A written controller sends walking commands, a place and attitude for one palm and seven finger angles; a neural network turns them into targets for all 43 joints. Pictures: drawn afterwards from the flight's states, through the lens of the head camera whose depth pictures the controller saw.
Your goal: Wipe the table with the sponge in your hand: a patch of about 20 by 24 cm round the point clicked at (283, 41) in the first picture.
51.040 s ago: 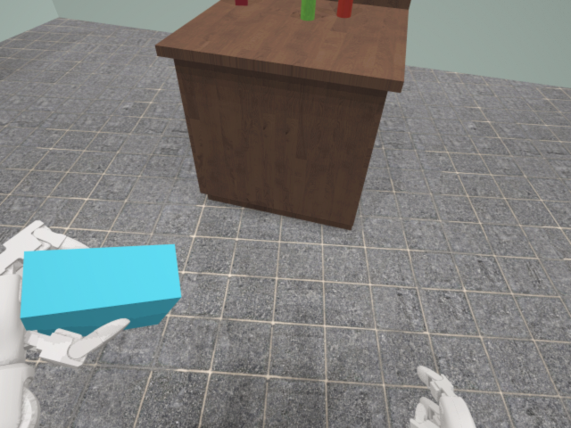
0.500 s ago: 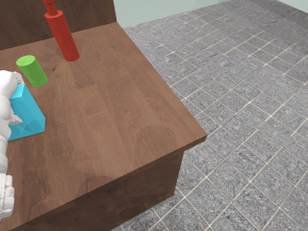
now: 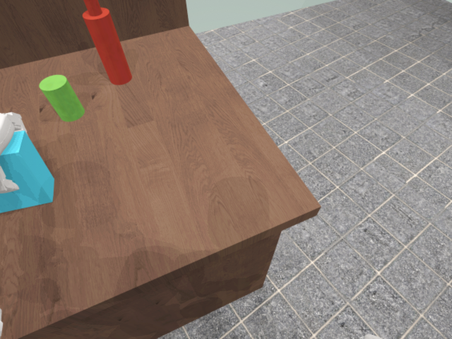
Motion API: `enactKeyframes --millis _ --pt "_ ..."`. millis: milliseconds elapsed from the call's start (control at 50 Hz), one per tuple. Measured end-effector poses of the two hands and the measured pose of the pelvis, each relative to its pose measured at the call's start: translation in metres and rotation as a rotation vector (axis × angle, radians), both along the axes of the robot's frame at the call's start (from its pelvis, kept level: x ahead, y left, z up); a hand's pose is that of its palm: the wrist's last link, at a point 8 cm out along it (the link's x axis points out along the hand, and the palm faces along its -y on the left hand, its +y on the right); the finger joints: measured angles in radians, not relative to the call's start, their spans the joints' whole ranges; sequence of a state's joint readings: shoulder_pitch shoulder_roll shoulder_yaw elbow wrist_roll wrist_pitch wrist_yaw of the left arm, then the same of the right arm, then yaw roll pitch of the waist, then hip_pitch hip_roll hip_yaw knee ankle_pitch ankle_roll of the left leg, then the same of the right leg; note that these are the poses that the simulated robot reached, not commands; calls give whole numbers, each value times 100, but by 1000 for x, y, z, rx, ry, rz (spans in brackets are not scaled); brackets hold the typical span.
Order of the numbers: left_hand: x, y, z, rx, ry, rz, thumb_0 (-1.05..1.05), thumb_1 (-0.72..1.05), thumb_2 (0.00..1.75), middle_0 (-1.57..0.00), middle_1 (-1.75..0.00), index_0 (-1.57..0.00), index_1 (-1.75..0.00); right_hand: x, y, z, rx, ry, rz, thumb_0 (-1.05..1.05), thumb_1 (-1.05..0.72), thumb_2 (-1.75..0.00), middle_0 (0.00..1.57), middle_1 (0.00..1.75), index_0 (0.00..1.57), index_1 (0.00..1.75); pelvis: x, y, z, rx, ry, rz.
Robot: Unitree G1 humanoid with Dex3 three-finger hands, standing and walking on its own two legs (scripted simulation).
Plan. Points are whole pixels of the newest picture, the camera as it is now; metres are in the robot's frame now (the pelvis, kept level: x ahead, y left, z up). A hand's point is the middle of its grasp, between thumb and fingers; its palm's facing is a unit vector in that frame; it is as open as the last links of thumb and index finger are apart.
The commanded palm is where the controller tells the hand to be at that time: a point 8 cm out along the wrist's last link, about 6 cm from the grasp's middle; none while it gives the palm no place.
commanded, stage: wipe back along the first lane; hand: left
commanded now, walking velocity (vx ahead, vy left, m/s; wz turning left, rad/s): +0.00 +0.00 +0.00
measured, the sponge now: (6, 183) +0.34 +0.43 +0.07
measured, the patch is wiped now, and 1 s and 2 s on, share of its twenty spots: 1.00 1.00 1.00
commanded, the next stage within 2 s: lift the sponge slowly off the table in 1.42 s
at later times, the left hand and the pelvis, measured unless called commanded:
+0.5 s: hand out of the picture +0.32 +0.39 +0.12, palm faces -0.04 +0.02 -1.00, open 9.9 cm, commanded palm +0.27 +0.38 +0.15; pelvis -0.01 +0.00 +0.00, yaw +0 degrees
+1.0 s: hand out of the picture +0.27 +0.37 +0.12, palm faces +0.02 -0.02 -1.00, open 9.9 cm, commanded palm +0.22 +0.36 +0.14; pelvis +0.00 +0.00 +0.00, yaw +0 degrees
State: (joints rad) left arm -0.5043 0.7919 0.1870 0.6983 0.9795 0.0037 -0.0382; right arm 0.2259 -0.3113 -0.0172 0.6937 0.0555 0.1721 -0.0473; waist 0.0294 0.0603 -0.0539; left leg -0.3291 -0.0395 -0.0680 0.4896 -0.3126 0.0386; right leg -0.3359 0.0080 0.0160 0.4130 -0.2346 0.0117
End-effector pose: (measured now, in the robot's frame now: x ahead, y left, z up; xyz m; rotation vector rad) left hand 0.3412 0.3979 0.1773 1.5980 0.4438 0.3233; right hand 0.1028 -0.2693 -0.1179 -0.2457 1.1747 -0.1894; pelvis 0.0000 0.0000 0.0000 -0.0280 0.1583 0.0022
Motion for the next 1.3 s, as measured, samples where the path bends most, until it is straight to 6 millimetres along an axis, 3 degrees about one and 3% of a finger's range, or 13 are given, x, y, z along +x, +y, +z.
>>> enactKeyframes --millis 220,440,620,1040,1300 --pt "-27 -7 -2 -47 -54 33 -2 -49 110 -68 -139 -72 -145 11 14 -2 38 -51 35 0 -90 -90 20 30 20 30 -5 2 0 4 -33 4" --pt "-29 -15 -3 -9 -33 16 -3 -48 110 -67 -140 -71 -146 22 15 8 31 -129 57 0 -90 -90 20 30 20 30 -10 1 1 5 -46 -2" --pt "-56 -18 -4 -52 -97 30 -3 -47 109 -67 -141 -70 -147 26 15 6 43 -135 65 0 -90 -90 20 30 20 30 -5 3 0 4 -63 -4" --pt "-98 -38 -4 -56 -114 38 -3 -47 109 -67 -141 -69 -147 81 41 21 84 -290 157 1 -90 -90 20 30 20 30 -2 3 1 6 -99 4" --pt "-129 -58 -5 -56 -130 27 -1 -48 109 -68 -140 -71 -146 93 52 23 101 -309 203 1 -90 -90 20 30 20 30 -5 0 2 11 -126 3"
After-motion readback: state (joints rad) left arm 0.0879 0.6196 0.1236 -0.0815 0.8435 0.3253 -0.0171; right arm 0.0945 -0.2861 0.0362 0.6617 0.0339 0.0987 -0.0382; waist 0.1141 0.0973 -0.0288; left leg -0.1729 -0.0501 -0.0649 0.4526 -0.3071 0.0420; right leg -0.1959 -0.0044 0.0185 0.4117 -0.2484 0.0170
